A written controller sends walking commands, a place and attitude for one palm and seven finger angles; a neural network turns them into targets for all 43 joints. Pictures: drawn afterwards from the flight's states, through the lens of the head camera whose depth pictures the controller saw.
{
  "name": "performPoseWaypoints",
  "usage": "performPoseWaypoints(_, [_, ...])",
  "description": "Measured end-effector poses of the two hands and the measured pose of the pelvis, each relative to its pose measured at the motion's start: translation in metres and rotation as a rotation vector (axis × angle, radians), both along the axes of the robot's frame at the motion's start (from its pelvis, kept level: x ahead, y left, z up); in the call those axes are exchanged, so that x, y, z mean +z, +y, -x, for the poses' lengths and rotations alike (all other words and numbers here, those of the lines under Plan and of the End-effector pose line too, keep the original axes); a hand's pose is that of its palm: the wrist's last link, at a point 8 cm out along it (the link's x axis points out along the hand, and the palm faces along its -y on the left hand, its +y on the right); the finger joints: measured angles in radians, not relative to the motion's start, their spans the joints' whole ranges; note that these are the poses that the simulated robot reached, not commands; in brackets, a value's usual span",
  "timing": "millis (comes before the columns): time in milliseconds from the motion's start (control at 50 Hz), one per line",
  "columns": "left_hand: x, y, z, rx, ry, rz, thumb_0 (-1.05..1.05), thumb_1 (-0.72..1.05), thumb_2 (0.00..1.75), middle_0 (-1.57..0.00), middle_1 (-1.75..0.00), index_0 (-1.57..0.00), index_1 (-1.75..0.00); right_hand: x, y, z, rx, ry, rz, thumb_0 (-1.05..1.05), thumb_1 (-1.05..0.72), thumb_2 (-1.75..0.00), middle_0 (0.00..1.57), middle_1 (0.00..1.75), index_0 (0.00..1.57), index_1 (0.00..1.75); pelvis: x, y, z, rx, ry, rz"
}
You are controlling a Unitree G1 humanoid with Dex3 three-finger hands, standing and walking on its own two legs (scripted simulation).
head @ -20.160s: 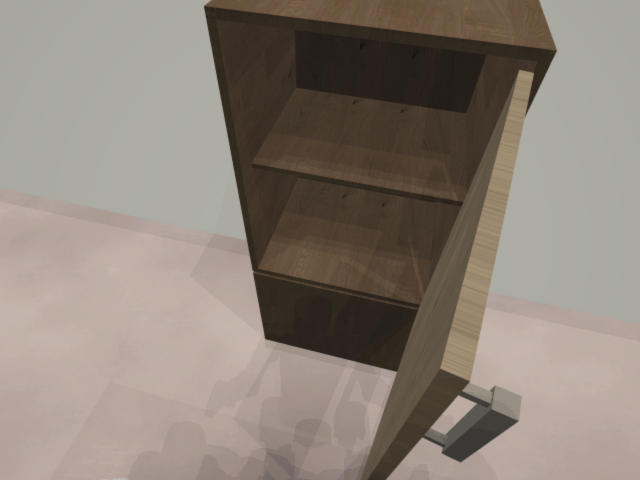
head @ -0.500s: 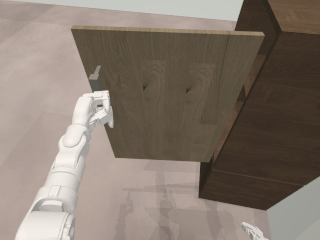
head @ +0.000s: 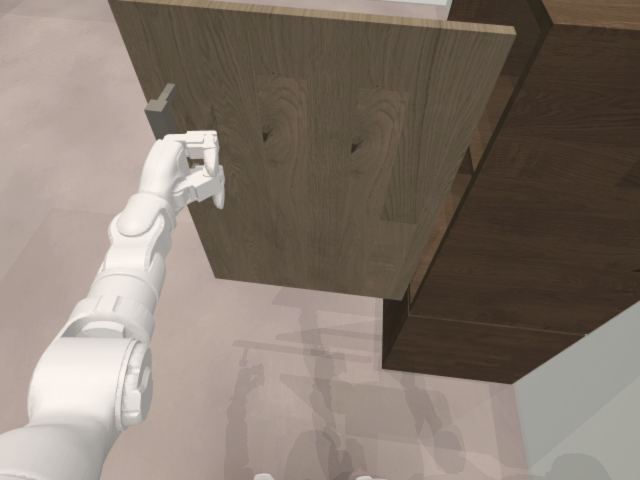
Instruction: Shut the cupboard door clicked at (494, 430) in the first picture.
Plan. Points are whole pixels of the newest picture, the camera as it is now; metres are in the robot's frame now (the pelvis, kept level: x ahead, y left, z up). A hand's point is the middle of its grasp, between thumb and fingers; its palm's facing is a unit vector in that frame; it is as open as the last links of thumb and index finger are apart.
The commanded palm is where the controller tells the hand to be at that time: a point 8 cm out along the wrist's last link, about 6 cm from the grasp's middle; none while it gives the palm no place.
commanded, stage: push the door shut along its arc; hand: left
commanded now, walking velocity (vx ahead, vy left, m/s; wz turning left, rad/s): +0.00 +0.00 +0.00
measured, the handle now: (179, 144) +0.54 +0.16 +0.11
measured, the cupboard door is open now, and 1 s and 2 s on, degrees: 90 78 72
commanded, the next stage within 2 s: pull the fist back off the door in 0.98 s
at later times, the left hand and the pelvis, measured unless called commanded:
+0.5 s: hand (238, 153) +0.51 +0.08 +0.12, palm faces -0.35 -0.94 +0.00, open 3.1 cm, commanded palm +0.52 +0.13 +0.11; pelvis +0.00 +0.00 -0.01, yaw +0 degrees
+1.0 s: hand (261, 129) +0.55 +0.05 +0.12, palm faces -0.43 -0.90 +0.01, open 3.2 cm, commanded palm +0.57 +0.08 +0.11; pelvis +0.01 +0.00 -0.03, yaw +0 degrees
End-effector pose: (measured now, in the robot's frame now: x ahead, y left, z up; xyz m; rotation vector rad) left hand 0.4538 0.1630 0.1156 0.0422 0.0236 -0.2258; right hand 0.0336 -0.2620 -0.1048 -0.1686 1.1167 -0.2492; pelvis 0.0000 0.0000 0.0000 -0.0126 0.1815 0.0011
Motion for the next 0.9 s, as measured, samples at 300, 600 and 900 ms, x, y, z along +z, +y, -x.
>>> performPoseWaypoints(300, [0.001, -0.006, -0.035, -0.067, 0.027, 0.015, 0.02, 0.9, 0.9, -1.3, -1.5, -1.3, -1.5, -0.002, -0.007, 0.035, -0.051, 0.101, 0.026, 0.01, -0.9, -0.89, 0.2, 0.3, 0.21, 0.3, -0.006, -0.003, 0.0, -0.01, 0.059, 0.006])
performPoseWaypoints(600, [0.001, -0.037, -0.069, -0.15, 0.051, 0.037, 0.02, 0.9, 0.9, -1.3, -1.5, -1.3, -1.5, -0.006, -0.007, 0.046, -0.058, 0.161, 0.051, 0.01, -0.9, -0.89, 0.2, 0.3, 0.21, 0.3, -0.015, 0.0, -0.001, -0.002, 0.124, 0.016])
performPoseWaypoints(900, [0.004, -0.048, -0.098, -0.198, 0.063, 0.028, 0.01, 0.9, 0.92, -1.3, -1.5, -1.3, -1.5, -0.013, -0.001, 0.072, -0.091, 0.27, 0.047, 0.01, -0.9, -0.89, 0.2, 0.3, 0.21, 0.3, -0.023, 0.0, -0.006, -0.005, 0.179, 0.021])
